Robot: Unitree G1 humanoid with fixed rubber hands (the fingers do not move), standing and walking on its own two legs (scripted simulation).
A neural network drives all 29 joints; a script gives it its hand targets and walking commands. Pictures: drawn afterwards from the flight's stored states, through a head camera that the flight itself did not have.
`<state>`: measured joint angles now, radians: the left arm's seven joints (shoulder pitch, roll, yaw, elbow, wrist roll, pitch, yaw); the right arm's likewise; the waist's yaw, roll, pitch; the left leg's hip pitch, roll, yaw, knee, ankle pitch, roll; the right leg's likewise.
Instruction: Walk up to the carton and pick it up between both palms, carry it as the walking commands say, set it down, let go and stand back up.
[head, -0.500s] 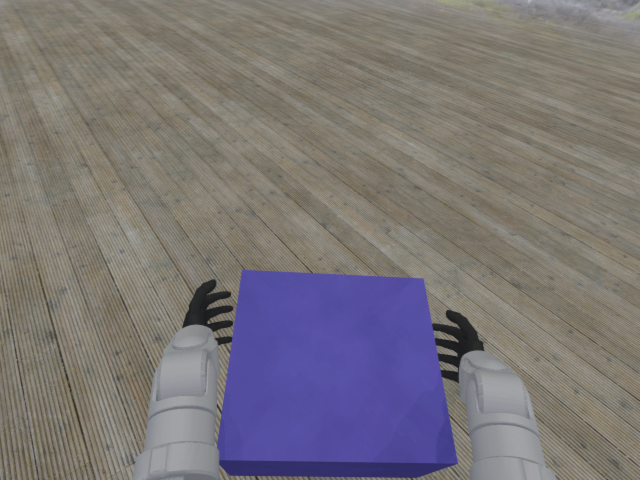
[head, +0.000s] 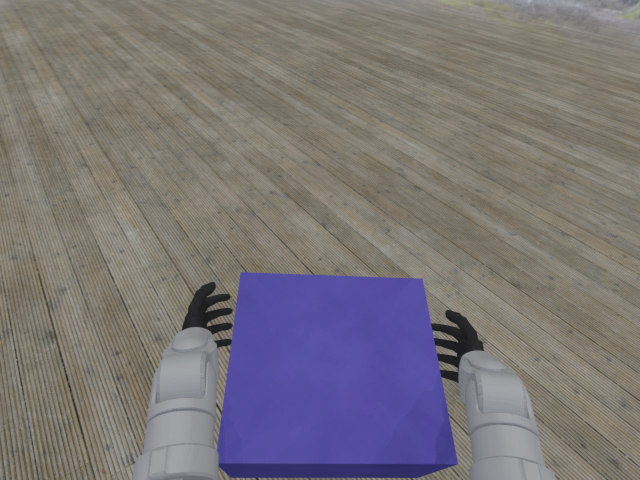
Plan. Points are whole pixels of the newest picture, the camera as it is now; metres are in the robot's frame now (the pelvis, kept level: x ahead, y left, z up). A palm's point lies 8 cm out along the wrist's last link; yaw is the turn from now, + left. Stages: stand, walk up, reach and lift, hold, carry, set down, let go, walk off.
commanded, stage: hold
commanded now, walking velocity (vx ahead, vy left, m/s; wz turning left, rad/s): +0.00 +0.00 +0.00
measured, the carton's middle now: (329, 375) +0.30 +0.00 -0.05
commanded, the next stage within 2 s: carry in 0.30 s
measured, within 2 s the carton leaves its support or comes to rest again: neither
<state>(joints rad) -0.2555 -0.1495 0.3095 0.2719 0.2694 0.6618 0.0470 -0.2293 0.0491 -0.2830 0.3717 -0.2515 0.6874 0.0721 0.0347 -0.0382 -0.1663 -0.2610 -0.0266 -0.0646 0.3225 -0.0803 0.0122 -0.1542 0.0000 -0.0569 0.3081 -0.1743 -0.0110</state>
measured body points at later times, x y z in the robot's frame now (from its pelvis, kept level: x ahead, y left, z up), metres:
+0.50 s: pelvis +0.01 -0.01 +0.00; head -0.04 +0.00 +0.44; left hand +0.30 +0.18 +0.05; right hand +0.31 -0.18 +0.05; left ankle +0.04 +0.11 -0.72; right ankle -0.01 -0.11 -0.75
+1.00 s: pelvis +0.21 -0.01 -0.01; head +0.17 +0.00 +0.44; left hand +0.47 +0.18 +0.09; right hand +0.46 -0.18 +0.08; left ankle +0.23 +0.11 -0.73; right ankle +0.11 -0.13 -0.75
